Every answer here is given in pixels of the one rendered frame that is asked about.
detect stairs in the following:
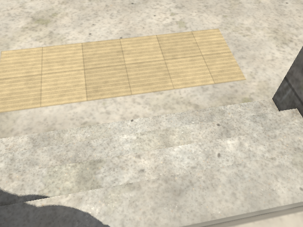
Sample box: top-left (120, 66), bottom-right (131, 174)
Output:
top-left (0, 98), bottom-right (303, 206)

